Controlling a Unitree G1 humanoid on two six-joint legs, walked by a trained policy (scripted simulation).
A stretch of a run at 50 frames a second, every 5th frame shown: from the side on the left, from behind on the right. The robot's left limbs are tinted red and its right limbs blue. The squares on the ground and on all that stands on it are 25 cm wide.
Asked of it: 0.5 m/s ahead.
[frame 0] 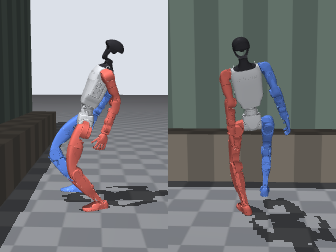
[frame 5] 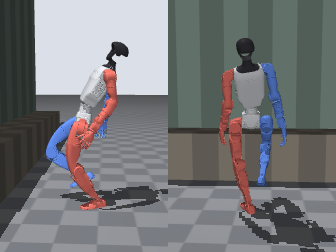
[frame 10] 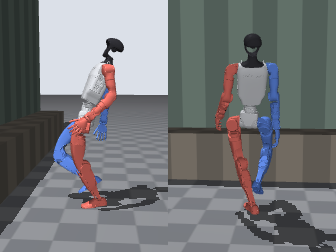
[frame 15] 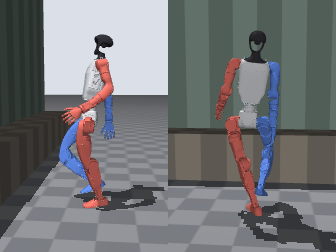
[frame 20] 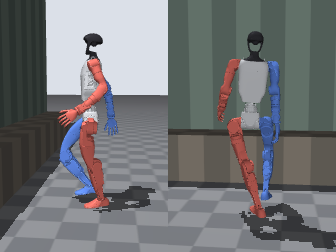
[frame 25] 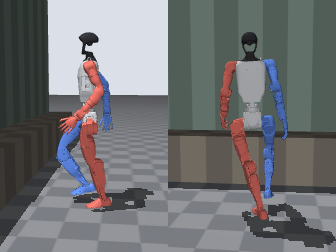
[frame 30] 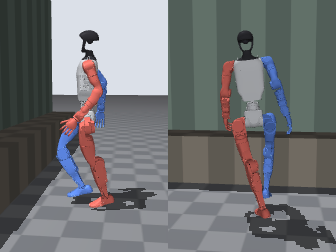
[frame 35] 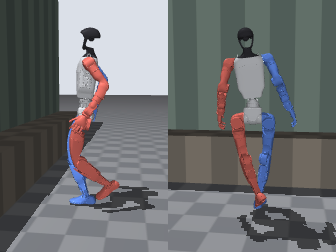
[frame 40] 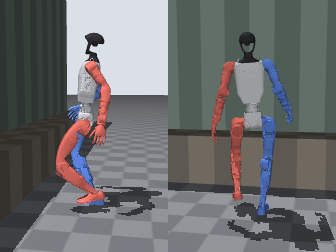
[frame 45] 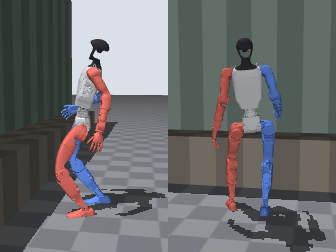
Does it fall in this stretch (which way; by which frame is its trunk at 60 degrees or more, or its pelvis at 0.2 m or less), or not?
no
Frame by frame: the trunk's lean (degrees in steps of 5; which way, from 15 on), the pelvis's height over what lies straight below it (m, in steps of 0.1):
0: 25 backward, 0.7
5: 30 backward, 0.7
10: 25 backward, 0.7
15: 15 backward and to its right, 0.7
20: 5, 0.8
25: 5, 0.8
30: 5, 0.8
35: 10, 0.8
40: 10, 0.7
45: 15 backward, 0.7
